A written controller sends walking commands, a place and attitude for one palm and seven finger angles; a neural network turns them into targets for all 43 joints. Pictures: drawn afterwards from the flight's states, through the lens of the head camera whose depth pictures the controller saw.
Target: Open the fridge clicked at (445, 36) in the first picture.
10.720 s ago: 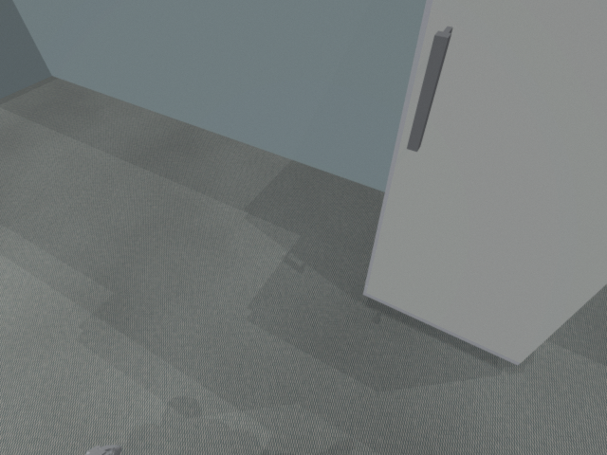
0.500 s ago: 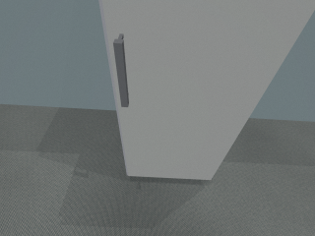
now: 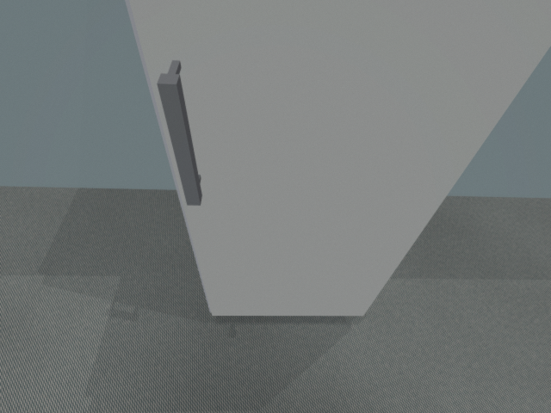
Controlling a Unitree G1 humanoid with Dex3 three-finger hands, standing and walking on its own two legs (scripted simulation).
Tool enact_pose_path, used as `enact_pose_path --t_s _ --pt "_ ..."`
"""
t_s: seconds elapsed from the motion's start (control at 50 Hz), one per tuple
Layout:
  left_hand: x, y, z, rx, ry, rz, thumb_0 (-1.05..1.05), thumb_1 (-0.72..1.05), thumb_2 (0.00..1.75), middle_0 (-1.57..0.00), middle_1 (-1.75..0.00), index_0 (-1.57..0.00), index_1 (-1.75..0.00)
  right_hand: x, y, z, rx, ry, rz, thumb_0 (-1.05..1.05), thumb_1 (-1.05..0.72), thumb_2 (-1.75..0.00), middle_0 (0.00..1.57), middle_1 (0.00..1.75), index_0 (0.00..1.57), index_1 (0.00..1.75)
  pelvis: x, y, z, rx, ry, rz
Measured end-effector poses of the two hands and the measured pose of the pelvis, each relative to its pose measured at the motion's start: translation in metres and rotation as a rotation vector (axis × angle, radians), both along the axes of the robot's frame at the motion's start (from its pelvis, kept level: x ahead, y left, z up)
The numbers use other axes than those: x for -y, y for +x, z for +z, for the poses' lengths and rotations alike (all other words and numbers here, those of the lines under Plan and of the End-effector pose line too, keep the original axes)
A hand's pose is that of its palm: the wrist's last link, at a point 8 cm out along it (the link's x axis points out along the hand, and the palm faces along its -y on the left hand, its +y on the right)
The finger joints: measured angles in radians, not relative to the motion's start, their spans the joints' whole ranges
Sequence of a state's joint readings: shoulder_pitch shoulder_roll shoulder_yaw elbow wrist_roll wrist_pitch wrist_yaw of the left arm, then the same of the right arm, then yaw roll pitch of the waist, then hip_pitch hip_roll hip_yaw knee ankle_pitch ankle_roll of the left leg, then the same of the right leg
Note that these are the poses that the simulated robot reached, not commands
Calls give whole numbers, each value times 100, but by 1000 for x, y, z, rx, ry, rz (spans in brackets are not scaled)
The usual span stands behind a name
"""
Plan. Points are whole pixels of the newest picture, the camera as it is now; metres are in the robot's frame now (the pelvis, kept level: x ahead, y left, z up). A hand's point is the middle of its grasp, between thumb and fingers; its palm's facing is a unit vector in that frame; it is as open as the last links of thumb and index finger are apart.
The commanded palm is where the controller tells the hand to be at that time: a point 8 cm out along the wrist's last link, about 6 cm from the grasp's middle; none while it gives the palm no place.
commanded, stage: come to a stop and stand still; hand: left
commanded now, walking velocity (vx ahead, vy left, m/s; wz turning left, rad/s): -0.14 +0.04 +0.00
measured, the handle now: (186, 141) +0.47 +0.17 +0.13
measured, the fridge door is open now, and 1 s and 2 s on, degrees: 0 0 0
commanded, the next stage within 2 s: look again from close up in 1.32 s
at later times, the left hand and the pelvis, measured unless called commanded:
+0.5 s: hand out of the picture +0.02 +0.20 -0.17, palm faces +0.06 -0.97 -0.22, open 7.3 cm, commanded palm none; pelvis -0.02 +0.01 +0.00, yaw +1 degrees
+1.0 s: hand out of the picture -0.04 +0.28 -0.15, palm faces +0.02 -0.94 -0.33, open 7.4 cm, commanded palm none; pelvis -0.08 +0.03 +0.01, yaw +1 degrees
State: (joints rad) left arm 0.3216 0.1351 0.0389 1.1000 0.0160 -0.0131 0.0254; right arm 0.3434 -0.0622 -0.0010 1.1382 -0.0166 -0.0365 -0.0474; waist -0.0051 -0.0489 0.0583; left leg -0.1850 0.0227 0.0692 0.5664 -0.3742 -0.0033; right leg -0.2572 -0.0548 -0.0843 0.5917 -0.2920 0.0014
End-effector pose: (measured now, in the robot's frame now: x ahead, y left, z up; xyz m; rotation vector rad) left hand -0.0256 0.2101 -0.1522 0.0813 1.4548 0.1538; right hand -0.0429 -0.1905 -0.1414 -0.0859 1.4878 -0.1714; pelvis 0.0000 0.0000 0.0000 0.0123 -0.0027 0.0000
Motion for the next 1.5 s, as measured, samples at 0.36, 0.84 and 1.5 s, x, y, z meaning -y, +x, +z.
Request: enact_pose_path --t_s 0.36,0.84,1.5 --pt "-26 53 5 141 61 9 0 93 90 -20 -30 -20 -30 34 76 8 150 -89 72 1 -92 -90 19 30 20 30 -5 -3 2 -2 -6 21" --pt "-95 2 40 290 176 -89 0 90 90 -20 -30 -20 -30 50 39 29 354 -134 132 0 -90 -90 20 30 20 30 -28 -73 5 57 -19 16" --pt "-100 -31 30 150 136 -75 0 90 90 -20 -30 -20 -30 34 20 25 222 -118 129 0 -90 -90 20 30 20 30 -44 -72 11 47 -12 37"
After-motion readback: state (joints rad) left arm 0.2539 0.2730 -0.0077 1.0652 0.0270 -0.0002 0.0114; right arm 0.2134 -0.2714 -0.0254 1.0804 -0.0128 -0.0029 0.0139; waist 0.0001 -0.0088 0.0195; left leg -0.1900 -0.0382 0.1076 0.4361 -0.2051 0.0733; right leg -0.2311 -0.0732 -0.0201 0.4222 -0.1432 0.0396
